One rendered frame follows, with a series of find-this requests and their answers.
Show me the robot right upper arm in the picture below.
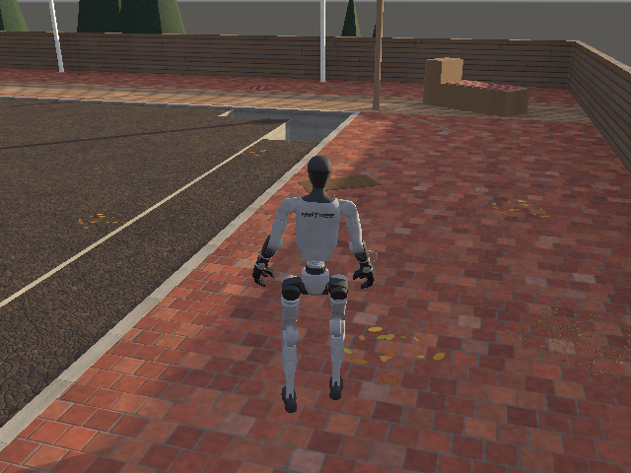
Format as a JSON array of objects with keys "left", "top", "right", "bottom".
[{"left": 339, "top": 199, "right": 365, "bottom": 254}]

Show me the robot left upper arm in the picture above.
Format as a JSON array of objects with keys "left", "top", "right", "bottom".
[{"left": 267, "top": 197, "right": 298, "bottom": 250}]

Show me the robot torso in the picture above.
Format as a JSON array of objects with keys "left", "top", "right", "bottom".
[{"left": 295, "top": 193, "right": 341, "bottom": 296}]

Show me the robot left forearm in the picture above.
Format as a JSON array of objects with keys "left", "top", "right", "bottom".
[{"left": 255, "top": 235, "right": 276, "bottom": 270}]

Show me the left robot hand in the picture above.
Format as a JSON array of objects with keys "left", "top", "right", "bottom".
[{"left": 252, "top": 265, "right": 275, "bottom": 287}]

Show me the robot right forearm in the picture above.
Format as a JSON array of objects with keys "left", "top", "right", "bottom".
[{"left": 355, "top": 239, "right": 373, "bottom": 273}]

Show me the right robot hand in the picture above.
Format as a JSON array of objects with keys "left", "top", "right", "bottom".
[{"left": 353, "top": 266, "right": 376, "bottom": 289}]

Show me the robot right shin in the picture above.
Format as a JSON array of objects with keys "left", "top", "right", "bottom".
[{"left": 330, "top": 320, "right": 345, "bottom": 386}]

